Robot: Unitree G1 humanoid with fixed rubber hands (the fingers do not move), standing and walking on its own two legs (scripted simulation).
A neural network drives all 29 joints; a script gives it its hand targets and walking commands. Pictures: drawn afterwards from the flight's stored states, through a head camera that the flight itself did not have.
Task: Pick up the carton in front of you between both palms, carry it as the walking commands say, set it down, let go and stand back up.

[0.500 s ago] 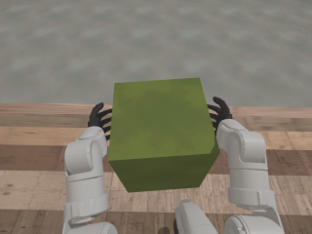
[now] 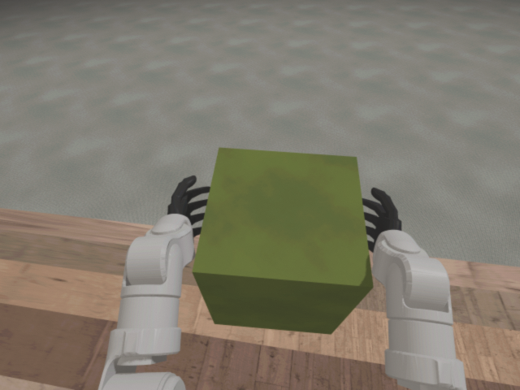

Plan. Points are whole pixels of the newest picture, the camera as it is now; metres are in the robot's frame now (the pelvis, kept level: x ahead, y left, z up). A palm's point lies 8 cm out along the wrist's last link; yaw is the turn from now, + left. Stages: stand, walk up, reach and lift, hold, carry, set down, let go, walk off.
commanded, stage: carry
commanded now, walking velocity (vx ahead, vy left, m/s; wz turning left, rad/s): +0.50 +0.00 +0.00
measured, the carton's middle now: (279, 247) +0.34 +0.01 +0.04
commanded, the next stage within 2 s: none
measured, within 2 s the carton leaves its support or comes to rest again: neither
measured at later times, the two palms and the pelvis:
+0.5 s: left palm (227, 175) +0.70 +0.16 -0.12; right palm (333, 169) +0.72 -0.14 -0.12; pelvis +0.39 -0.02 -0.21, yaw -1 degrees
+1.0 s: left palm (253, 148) +1.12 +0.12 -0.35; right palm (324, 150) +1.10 -0.18 -0.35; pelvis +0.79 +0.00 -0.41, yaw +0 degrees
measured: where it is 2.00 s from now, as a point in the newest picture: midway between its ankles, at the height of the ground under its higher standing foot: (283, 233)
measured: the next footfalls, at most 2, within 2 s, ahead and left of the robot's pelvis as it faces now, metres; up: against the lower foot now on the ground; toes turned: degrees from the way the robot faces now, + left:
right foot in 0.38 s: +0.43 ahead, -0.07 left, -0.16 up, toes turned -2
left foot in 0.76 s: +0.76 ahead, +0.05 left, -0.32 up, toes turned -1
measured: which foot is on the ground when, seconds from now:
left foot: down 0.00-0.40, up 0.42-0.74, down 0.76-1.00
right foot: down 0.00-0.02, up 0.04-0.36, down 0.38-0.76, up 0.78-1.00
